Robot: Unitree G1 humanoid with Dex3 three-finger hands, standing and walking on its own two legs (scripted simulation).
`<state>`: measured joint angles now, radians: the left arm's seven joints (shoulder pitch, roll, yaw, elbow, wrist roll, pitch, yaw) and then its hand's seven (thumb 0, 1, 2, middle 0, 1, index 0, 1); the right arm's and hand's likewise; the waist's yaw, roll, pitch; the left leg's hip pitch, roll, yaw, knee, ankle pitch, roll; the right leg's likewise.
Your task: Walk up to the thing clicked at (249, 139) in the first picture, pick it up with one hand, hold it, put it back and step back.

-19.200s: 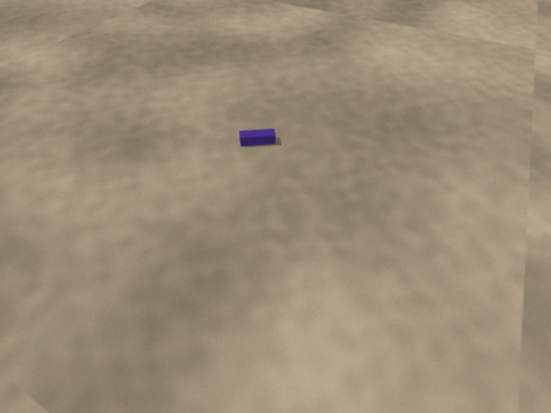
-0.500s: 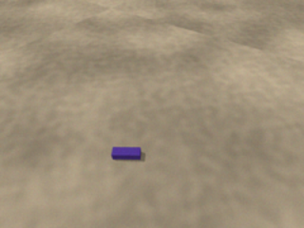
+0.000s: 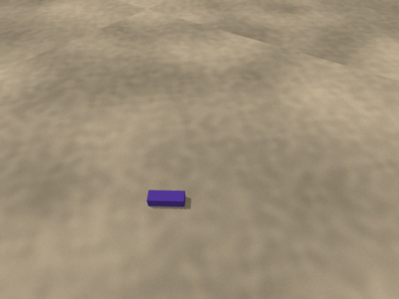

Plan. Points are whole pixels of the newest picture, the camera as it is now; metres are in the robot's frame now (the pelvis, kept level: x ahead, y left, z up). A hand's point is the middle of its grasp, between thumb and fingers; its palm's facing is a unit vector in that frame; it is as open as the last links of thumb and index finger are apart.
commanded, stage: stand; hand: left
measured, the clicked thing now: (166, 198) +0.77 +0.21 -0.75
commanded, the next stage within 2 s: walk up in 0.14 s
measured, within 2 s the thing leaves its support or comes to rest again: neither
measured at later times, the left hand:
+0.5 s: hand out of the picture +0.11 +0.25 -0.14, palm faces -0.02 -0.91 -0.41, open 7.3 cm
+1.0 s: hand (106, 249) +0.28 +0.26 -0.16, palm faces -0.10 -0.93 -0.36, open 7.3 cm
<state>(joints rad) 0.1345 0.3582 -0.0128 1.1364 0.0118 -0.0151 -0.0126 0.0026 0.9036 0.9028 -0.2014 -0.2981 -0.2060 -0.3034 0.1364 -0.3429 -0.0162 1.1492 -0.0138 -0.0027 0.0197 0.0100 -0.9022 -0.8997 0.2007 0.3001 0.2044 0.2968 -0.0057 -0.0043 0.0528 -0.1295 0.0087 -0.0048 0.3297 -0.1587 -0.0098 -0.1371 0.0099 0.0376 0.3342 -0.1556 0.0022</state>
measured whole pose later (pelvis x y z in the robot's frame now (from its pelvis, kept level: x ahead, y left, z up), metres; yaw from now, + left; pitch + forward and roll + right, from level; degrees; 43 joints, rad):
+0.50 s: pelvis +0.07 -0.03 -0.01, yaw -2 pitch -3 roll +0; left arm 0.30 0.40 0.07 0.98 0.03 -0.07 -0.04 0.00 0.90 0.90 -0.20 -0.30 -0.21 -0.30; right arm 0.26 -0.42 -0.08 0.98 -0.02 0.01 0.04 0.01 -0.90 -0.90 0.20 0.30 0.20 0.30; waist 0.02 0.05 0.07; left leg -0.32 -0.01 -0.08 0.96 -0.43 0.03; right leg -0.14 0.03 -0.03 0.49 -0.30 -0.04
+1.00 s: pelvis +0.23 -0.01 -0.02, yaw -3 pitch -4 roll +1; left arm 0.35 0.41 0.04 0.86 0.02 -0.05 -0.04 0.00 0.90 0.90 -0.20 -0.30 -0.21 -0.30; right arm 0.25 -0.36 -0.06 0.78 -0.02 -0.05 0.05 0.01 -0.90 -0.90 0.20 0.30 0.21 0.30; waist 0.00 -0.03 0.11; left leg -0.26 0.01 0.10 0.52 -0.20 0.05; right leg -0.42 -0.04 0.02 0.92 -0.39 -0.02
